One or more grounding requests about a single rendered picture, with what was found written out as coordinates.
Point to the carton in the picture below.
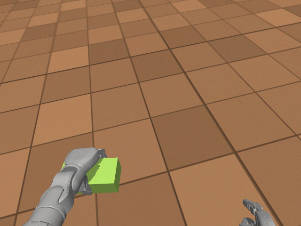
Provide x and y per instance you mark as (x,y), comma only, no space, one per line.
(104,176)

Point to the left robot hand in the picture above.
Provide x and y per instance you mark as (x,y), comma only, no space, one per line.
(86,158)

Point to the left robot arm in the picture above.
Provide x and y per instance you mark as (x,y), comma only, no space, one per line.
(58,200)

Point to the right robot hand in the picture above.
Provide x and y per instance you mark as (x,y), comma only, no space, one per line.
(262,218)

